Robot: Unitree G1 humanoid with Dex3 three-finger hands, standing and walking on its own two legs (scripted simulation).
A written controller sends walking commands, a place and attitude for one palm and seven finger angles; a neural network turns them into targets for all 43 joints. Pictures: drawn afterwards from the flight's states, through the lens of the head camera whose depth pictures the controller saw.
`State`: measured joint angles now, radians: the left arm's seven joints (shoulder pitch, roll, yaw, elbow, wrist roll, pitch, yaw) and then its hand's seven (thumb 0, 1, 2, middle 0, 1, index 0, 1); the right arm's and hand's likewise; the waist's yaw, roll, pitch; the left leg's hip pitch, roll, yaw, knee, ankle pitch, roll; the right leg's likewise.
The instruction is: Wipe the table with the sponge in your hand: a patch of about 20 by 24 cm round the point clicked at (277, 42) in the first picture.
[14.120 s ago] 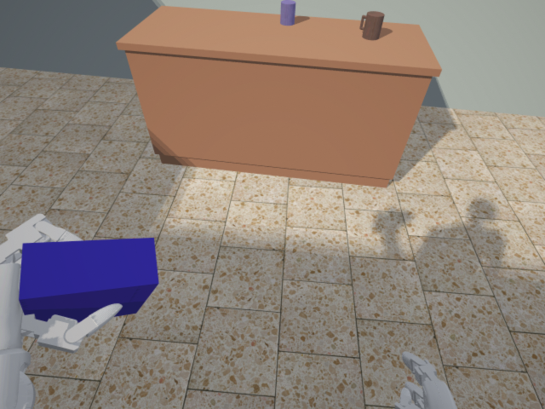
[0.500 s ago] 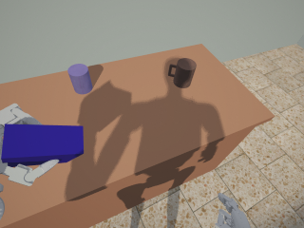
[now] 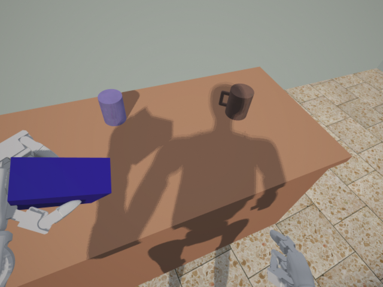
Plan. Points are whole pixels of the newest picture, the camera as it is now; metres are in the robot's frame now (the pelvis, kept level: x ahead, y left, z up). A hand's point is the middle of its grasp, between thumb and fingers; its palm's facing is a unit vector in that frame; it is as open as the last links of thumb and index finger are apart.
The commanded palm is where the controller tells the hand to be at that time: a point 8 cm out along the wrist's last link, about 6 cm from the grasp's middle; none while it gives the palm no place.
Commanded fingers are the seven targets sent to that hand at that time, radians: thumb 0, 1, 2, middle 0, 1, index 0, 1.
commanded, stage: look again from close up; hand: left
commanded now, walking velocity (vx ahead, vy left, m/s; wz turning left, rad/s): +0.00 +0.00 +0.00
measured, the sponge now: (73, 184) +0.23 +0.22 +0.14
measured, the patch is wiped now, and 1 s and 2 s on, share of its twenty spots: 0.00 0.00 0.00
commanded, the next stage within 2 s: come to a stop and stand still in 0.26 s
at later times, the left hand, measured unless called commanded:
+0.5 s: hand (61, 195) +0.20 +0.22 +0.16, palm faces +0.35 -0.85 -0.40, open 9.3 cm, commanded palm +0.15 +0.26 +0.17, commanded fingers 0.00 0.10 1.30 -1.20 -1.60 -1.20 -1.60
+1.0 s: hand (49, 192) +0.22 +0.25 +0.14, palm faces +0.39 -0.82 -0.42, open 9.3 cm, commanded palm +0.15 +0.27 +0.17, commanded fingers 0.00 0.10 1.30 -1.20 -1.60 -1.20 -1.60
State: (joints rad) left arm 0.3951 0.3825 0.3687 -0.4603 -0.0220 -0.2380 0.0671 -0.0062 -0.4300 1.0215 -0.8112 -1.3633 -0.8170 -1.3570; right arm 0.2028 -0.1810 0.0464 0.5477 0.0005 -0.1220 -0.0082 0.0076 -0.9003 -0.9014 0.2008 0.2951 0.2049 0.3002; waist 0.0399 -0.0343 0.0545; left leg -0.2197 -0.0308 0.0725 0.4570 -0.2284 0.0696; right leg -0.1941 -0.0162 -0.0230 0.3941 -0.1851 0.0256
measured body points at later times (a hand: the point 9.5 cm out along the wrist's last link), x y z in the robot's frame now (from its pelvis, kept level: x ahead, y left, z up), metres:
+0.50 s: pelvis -0.01 -0.02 +0.00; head +0.00 -0.01 +0.45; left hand +0.18 +0.27 +0.18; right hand +0.16 -0.25 -0.07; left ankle +0.01 +0.06 -0.74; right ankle +0.02 -0.14 -0.74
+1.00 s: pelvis +0.00 -0.02 -0.01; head +0.04 +0.02 +0.44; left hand +0.19 +0.30 +0.16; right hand +0.17 -0.26 -0.08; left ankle +0.01 +0.06 -0.74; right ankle +0.02 -0.14 -0.74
